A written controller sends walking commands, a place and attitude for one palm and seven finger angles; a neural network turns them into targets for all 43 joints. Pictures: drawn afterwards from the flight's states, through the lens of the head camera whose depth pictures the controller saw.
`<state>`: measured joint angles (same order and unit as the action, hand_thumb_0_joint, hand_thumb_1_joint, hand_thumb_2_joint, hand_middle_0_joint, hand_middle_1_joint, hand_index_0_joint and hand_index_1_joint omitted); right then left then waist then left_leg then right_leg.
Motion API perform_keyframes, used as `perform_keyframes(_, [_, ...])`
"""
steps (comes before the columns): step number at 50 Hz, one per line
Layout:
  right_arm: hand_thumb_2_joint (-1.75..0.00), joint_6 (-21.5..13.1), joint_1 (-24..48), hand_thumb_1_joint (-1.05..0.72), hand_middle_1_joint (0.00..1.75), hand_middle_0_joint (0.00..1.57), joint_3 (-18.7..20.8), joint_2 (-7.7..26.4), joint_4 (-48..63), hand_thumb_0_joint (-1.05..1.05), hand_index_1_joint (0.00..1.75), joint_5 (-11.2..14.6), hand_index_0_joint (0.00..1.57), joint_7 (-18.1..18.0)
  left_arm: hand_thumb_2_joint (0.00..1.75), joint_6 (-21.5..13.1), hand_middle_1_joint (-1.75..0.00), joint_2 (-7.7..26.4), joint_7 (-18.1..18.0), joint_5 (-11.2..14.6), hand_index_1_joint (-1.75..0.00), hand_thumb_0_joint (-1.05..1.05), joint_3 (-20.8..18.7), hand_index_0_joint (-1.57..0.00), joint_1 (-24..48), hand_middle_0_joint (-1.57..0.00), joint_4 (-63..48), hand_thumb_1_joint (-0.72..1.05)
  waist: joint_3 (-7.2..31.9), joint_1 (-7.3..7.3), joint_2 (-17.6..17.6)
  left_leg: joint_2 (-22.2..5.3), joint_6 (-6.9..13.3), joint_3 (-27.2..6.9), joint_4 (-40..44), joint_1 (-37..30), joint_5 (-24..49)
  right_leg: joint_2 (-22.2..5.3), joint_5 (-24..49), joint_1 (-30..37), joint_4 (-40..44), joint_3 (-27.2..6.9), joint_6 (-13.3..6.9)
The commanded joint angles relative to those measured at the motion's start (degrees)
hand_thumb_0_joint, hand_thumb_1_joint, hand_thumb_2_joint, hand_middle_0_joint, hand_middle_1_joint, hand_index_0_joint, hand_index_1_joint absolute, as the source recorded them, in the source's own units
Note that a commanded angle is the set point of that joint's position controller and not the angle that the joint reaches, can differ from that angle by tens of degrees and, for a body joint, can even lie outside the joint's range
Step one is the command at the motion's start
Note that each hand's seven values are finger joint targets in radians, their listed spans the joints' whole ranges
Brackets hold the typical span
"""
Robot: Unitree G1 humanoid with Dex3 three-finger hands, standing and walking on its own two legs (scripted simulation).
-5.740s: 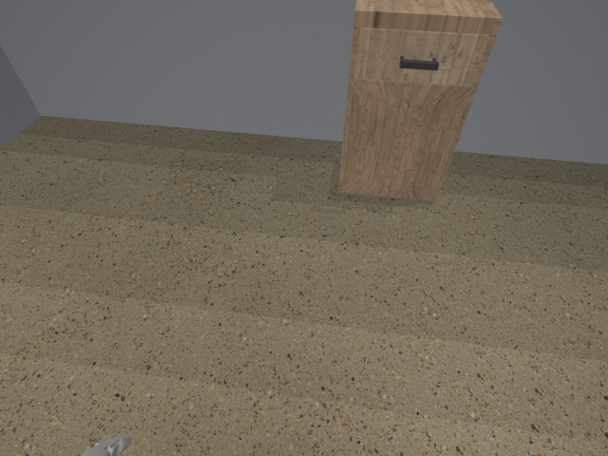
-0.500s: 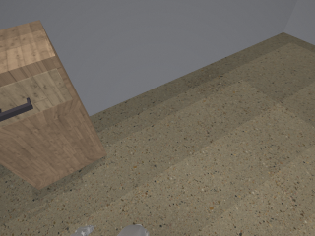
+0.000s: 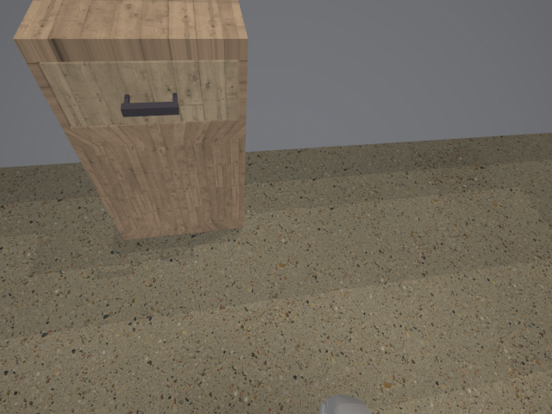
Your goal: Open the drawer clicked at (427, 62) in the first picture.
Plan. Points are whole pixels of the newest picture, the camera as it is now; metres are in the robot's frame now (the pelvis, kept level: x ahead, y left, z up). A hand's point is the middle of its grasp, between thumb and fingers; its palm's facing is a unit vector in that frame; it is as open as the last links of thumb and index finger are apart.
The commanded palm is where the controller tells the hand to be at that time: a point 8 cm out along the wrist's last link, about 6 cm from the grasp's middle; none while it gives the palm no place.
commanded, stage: turn to face it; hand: left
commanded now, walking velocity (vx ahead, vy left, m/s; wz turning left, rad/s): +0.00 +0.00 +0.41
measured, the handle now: (151, 103) +0.78 +0.37 -0.09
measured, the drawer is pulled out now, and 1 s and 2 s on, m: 0.00 0.00 0.00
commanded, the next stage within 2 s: take the last steps up to it in 0.38 s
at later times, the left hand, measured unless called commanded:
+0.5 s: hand out of the picture +0.06 +0.15 -0.14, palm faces +0.19 -0.94 -0.27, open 7.4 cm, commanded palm none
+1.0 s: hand out of the picture -0.05 +0.18 -0.18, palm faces +0.32 -0.93 -0.15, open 7.4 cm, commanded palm none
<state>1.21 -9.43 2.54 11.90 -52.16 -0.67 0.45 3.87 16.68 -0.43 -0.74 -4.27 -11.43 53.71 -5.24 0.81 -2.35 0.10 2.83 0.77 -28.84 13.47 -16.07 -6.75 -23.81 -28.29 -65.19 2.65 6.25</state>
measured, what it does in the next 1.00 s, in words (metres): steps on the spot, turning left: right foot, then left foot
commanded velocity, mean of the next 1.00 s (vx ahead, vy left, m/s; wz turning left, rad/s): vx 0.16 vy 0.00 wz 0.14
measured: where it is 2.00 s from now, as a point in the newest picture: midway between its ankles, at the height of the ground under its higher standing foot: (251, 370)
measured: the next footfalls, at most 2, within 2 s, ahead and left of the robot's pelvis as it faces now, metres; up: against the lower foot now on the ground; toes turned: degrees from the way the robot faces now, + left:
right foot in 0.34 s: +0.06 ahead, -0.14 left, +0.00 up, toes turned +4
left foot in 0.82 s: +0.00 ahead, +0.12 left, +0.00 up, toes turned +22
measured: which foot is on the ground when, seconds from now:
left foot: down 0.00-0.34, up 0.36-0.80, down 0.82-1.00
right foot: up 0.00-0.32, down 0.34-0.82, up 0.84-1.00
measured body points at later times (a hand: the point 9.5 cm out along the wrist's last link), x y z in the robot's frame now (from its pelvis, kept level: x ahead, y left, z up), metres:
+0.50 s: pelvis +0.00 -0.05 +0.00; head +0.02 -0.09 +0.45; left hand +0.05 +0.20 -0.12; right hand +0.07 -0.30 -0.17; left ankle -0.06 +0.09 -0.66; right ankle +0.02 -0.15 -0.74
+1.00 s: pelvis +0.05 +0.02 +0.00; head +0.05 +0.04 +0.45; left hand -0.06 +0.23 -0.16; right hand +0.14 -0.20 -0.14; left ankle -0.03 +0.10 -0.74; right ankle +0.09 -0.11 -0.67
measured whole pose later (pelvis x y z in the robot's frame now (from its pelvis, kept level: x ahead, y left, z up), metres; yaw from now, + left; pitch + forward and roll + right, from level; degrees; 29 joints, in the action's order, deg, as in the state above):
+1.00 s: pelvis +0.05 +0.02 +0.00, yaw +15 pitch -2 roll -1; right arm -2.9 -16.9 1.9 8.8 -59.9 -1.0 -1.0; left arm 1.0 11.5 1.2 -1.4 -2.4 -21.2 64.8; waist -1.3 1.2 -2.2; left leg -1.3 1.1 6.1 -21.8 2.7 -17.5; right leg -6.0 -19.5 -26.0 -58.8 4.9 1.7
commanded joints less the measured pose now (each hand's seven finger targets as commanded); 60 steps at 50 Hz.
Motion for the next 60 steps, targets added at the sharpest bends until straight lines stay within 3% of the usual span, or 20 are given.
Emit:
perform_keyframes(1, [-0.9,-1.0,-4.0,-0.9,0.3,0.2,2.9,11.9,2.0,0.0,0.3,-0.2,0.2,-1.3,0.9,-1.8,-0.3,3.0,-0.5,-0.1,-0.3,0.0,-0.6,-0.2,1.0,-0.2,-5.0,0.9,8.8,-2.02,10.0,-12.9,5.6,-11.9,7.8,-11.6,36.9,0.5,2.4,-4.1,1.2,-2.1,0.7])
perform_keyframes(9, [-0.9,-0.5,-6.1,-0.9,0.3,0.2,3.0,11.2,1.1,0.0,0.3,-0.8,0.2,-1.4,0.9,-2.0,-0.3,1.4,-1.0,0.3,-0.3,0.0,0.2,-0.2,6.1,-0.2,-6.7,0.9,6.9,-3.51,11.7,-13.3,7.7,-18.4,7.6,-9.0,33.8,2.9,-2.1,1.4,14.8,-2.3,-0.2])
perform_keyframes(14, [-0.9,-0.3,-3.7,-0.9,0.3,0.2,3.1,10.8,1.1,0.0,0.3,-0.5,0.2,-1.3,0.9,-3.3,-0.3,1.0,-1.4,0.7,-0.3,0.0,0.4,-0.2,0.3,-0.2,-5.1,0.9,9.1,-0.54,10.1,-10.6,5.0,-18.7,2.6,-3.5,33.3,5.2,8.1,15.6,35.0,-0.9,-1.7])
perform_keyframes(15, [-0.9,-0.3,-3.6,-0.9,0.3,0.2,3.0,9.7,1.0,0.0,0.3,-0.1,0.2,-1.1,0.9,-3.9,-0.3,1.9,-1.5,0.6,-0.3,0.0,0.2,-0.2,-1.6,-0.2,-4.5,0.9,9.6,0.34,7.4,-8.2,2.5,-17.2,0.0,0.3,26.5,3.8,15.1,21.9,42.8,-1.5,-2.0])
perform_keyframes(16, [-0.9,-0.5,-4.9,-0.9,0.3,0.2,2.5,6.9,1.0,0.0,0.3,0.5,0.2,-0.8,0.9,-4.6,-0.3,5.3,-1.9,0.0,-0.3,0.0,-0.3,-0.2,-2.9,-0.2,-4.0,0.9,11.4,0.51,-1.3,-4.0,-1.2,-12.3,-6.7,8.7,12.8,-5.0,21.9,31.1,45.8,-9.5,-4.4])
perform_keyframes(17, [-0.9,-0.4,-4.0,-0.9,0.3,0.2,2.0,4.0,2.6,0.0,0.3,0.5,0.2,-0.8,0.9,-4.8,-0.3,9.4,-2.1,-0.6,-0.3,0.0,-1.1,-0.2,-4.1,-0.2,-3.8,0.9,9.8,1.17,-14.0,3.5,-4.7,-3.9,-17.4,17.2,-14.8,-18.3,33.3,31.8,46.5,-21.6,-11.1])
perform_keyframes(18, [-0.9,0.5,-4.0,-0.9,0.3,0.2,2.9,6.7,2.7,0.0,0.3,0.2,0.2,-1.1,0.9,-4.4,-0.3,9.6,-2.0,-0.3,-0.3,0.0,-0.8,-0.2,-4.4,-0.2,-4.4,0.9,9.4,1.22,-9.5,1.7,-4.6,-5.6,-26.7,14.4,-19.1,-21.7,35.9,24.2,46.9,-20.1,-15.4])
perform_keyframes(21, [-0.9,2.1,-4.6,-0.9,0.3,0.2,3.2,6.3,-1.2,0.0,0.3,-0.4,0.2,-0.4,0.9,-4.2,-0.3,4.2,-2.0,-0.1,-0.3,0.0,0.0,-0.2,2.6,-0.2,-5.3,0.9,2.7,-1.67,-5.9,-0.5,-5.1,-4.9,-38.6,15.1,-9.5,-12.1,22.7,16.3,48.8,-10.4,-13.5])
perform_keyframes(24, [-0.9,2.3,-6.1,-0.9,0.3,0.2,3.0,5.1,-2.5,0.0,0.3,-0.4,0.2,0.1,0.9,-4.5,-0.3,2.8,-1.7,-0.3,-0.3,0.0,0.3,-0.2,2.2,-0.2,-4.8,0.9,1.3,-2.14,-7.3,-1.4,-5.8,-3.3,-38.6,14.5,-4.1,-9.4,17.6,14.5,50.0,-4.6,-11.5])
perform_keyframes(29, [-0.9,1.5,-1.6,-0.9,0.3,0.2,2.5,4.9,-2.0,0.0,0.3,-1.1,0.2,0.8,0.9,-5.6,-0.3,2.9,-1.2,-0.7,-0.3,0.0,0.0,-0.2,-6.2,-0.2,-1.0,0.9,1.2,1.41,-7.2,-3.6,-6.3,-0.9,-30.0,17.3,-3.3,-10.8,1.6,20.9,54.7,-8.3,-12.0])
perform_keyframes(34, [-0.9,-0.6,2.2,-0.9,0.3,0.2,1.4,2.8,-1.1,0.0,0.3,-0.7,0.2,1.2,0.9,-6.4,-0.3,3.8,-0.7,-1.4,-0.3,0.0,-0.3,-0.2,-11.3,-0.2,2.8,0.9,2.5,3.45,-6.9,-3.9,-4.9,2.6,-13.1,13.1,-8.5,-12.4,2.5,24.5,54.2,-9.0,-14.1])
perform_keyframes(37, [-0.9,-1.6,-2.4,-0.9,0.3,0.2,0.7,1.6,-3.0,0.0,0.3,-0.5,0.2,0.8,0.9,-6.2,-0.3,3.8,-0.4,-1.1,-0.3,0.0,-0.2,-0.2,-10.8,-0.2,4.6,0.9,3.4,1.34,-7.5,-2.1,-3.7,5.6,-2.6,2.8,-4.9,-9.8,4.0,20.3,50.9,-5.1,-12.8])
perform_keyframes(39, [-0.9,-2.4,-8.3,-0.9,0.3,0.2,0.6,2.6,-5.9,0.0,0.3,-0.3,0.2,0.2,0.9,-5.7,-0.3,2.2,-0.1,-0.3,-0.3,0.0,0.4,-0.2,-9.2,-0.2,5.4,0.9,4.0,-1.78,-1.9,-1.5,-3.5,7.0,6.4,-11.0,0.7,-6.1,-1.0,11.0,45.7,-0.6,-9.5])
perform_keyframes(40, [-0.9,-3.0,-12.9,-0.9,0.3,0.2,1.3,5.9,-7.1,0.0,0.3,-0.4,0.2,-0.3,0.9,-5.5,-0.3,-0.3,0.1,0.0,-0.3,0.0,0.9,-0.2,-8.7,-0.2,5.0,0.9,5.6,-4.04,7.1,-8.0,-1.7,-1.6,9.6,-18.6,-3.3,-2.7,-2.8,3.5,36.9,2.5,-7.2])
perform_keyframes(41, [-0.9,-3.0,-17.1,-0.9,0.3,0.2,2.5,11.1,-8.0,0.0,0.3,-0.8,0.2,-0.7,0.9,-5.5,-0.3,-3.6,0.5,0.0,-0.3,0.0,1.8,-0.2,-7.6,-0.2,3.5,0.9,4.9,-5.71,20.1,-20.2,3.2,-17.8,16.2,-21.4,-10.6,2.7,-6.6,-6.2,23.1,8.4,-4.7])
perform_keyframes(42, [-0.9,-2.6,-19.1,-0.9,0.3,0.2,2.8,12.5,-8.4,0.0,0.3,-0.9,0.2,-1.0,0.9,-5.5,-0.3,-2.8,0.4,-0.6,-0.3,0.0,1.8,-0.2,-3.5,-0.2,1.8,0.9,0.8,-6.89,16.2,-24.9,7.2,-23.0,20.0,-17.3,-13.4,2.8,-9.3,-9.9,13.8,4.6,-5.5])
perform_keyframes(45, [-0.9,-3.4,-13.2,-0.9,0.3,0.2,1.1,7.0,-7.8,0.0,0.3,-0.8,0.2,-1.7,0.9,-5.2,-0.3,-2.2,1.1,-1.0,-0.3,0.0,1.2,-0.2,-1.8,-0.2,3.6,0.9,-5.9,-4.28,11.6,-20.5,6.2,-14.7,20.7,-8.9,-6.0,-1.0,0.2,-10.7,4.4,-0.2,-5.7])
perform_keyframes(49, [-0.9,-5.0,-12.7,-0.9,0.3,0.2,0.5,4.9,-8.0,0.0,0.3,-0.3,0.2,-2.2,0.9,-4.9,-0.3,-3.5,1.6,-0.7,-0.3,0.0,1.2,-0.2,-6.2,-0.2,5.9,0.9,-2.2,-1.23,9.2,-16.1,5.4,-4.4,18.6,-11.2,16.3,-0.7,7.9,-7.9,3.9,0.8,-4.0])
perform_keyframes(58, [-0.9,-5.2,-18.1,-0.9,0.3,0.2,0.8,4.6,-11.4,0.0,0.3,-1.0,0.2,-2.4,0.9,-5.0,-0.3,-4.2,2.0,-0.1,-0.3,0.0,1.2,-0.2,6.0,-0.2,1.2,0.9,-5.4,-3.44,10.5,-16.1,5.5,-0.4,15.6,-13.2,26.4,0.9,11.0,-5.8,23.0,3.9,-5.7])
perform_keyframes(60, [-0.9,-5.0,-17.3,-0.9,0.3,0.2,1.0,5.5,-11.7,0.0,0.3,-1.1,0.2,-2.5,0.9,-5.4,-0.3,-3.9,2.0,-0.1,-0.3,0.0,0.9,-0.2,4.6,-0.2,1.3,0.9,-4.0,-2.09,10.6,-16.9,5.0,0.3,11.8,-12.1,32.5,2.5,9.7,0.9,27.3,4.7,-7.2])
